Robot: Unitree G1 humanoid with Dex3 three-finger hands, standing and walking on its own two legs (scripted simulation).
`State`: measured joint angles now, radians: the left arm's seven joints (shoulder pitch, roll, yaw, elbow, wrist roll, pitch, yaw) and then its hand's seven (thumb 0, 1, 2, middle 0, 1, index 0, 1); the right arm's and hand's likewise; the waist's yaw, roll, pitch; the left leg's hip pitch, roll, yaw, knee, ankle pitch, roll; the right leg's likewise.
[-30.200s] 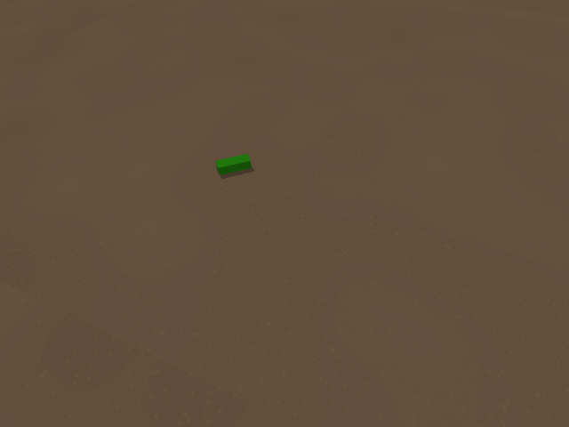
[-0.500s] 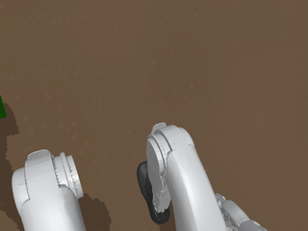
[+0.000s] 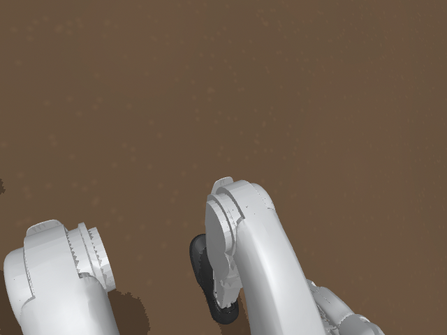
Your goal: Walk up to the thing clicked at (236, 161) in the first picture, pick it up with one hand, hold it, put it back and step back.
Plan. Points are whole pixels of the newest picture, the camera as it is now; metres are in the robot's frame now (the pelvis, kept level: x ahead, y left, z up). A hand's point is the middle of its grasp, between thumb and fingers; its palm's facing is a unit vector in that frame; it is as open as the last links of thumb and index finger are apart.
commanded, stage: rest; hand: left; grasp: from above
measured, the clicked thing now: out of the picture +0.41 +0.38 -0.26
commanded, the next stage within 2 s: open in 0.18 s
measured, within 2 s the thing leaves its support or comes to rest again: neither
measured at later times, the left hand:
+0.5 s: hand out of the picture +0.40 +0.37 -0.23, palm faces -0.45 -0.17 -0.88, open 9.6 cm
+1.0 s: hand out of the picture +0.40 +0.37 -0.23, palm faces -0.43 -0.16 -0.89, open 13.4 cm
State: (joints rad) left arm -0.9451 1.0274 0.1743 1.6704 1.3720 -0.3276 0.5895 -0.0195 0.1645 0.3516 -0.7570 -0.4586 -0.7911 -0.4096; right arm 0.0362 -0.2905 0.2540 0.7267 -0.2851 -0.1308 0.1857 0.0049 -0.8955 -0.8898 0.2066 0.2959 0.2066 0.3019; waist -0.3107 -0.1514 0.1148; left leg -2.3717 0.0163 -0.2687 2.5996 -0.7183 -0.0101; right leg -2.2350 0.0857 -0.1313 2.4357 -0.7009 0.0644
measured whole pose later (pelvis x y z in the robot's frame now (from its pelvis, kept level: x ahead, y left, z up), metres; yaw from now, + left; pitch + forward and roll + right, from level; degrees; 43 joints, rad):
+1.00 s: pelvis +0.00 +0.00 +0.00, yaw -1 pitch +25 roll -15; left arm -0.95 1.09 0.16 1.69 1.35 -0.33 0.59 0.00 -0.38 0.89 -0.18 -0.91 -0.18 -0.91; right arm 0.02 -0.32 0.30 0.67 -0.30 -0.17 0.20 0.01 -0.89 -0.89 0.21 0.30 0.21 0.30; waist -0.32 -0.17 0.14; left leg -2.36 0.02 -0.29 2.60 -0.72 -0.01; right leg -2.21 0.09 -0.15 2.42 -0.69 0.08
